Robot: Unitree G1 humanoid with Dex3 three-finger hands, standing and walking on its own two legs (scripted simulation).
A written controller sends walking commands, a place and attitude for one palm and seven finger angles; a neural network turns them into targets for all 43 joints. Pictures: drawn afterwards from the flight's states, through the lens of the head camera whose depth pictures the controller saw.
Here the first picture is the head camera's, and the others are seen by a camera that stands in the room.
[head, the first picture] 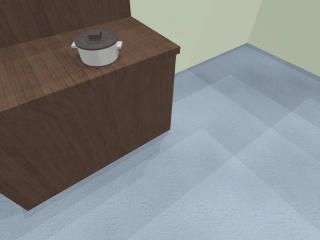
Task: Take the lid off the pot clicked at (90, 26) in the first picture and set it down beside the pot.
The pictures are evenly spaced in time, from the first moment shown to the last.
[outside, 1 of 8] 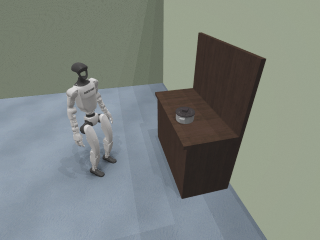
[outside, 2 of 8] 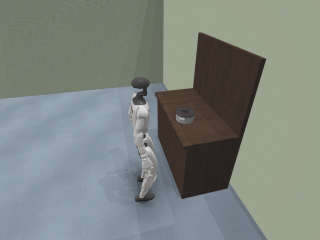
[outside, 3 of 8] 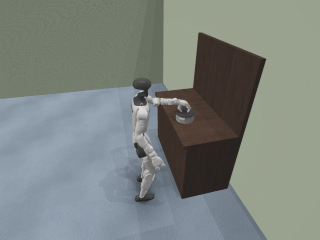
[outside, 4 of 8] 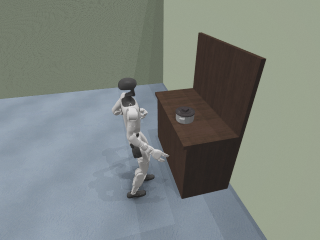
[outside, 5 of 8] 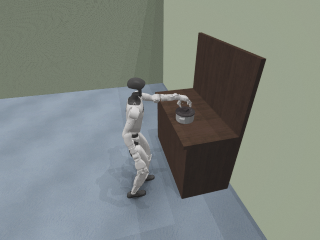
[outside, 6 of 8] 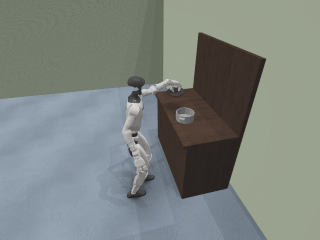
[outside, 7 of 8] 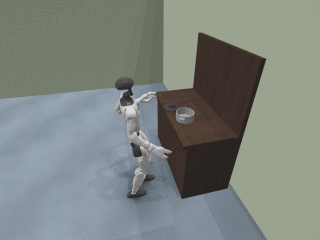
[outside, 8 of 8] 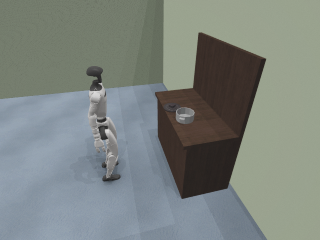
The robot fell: no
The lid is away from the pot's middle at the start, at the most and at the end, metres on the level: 0.00 0.26 0.25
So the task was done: no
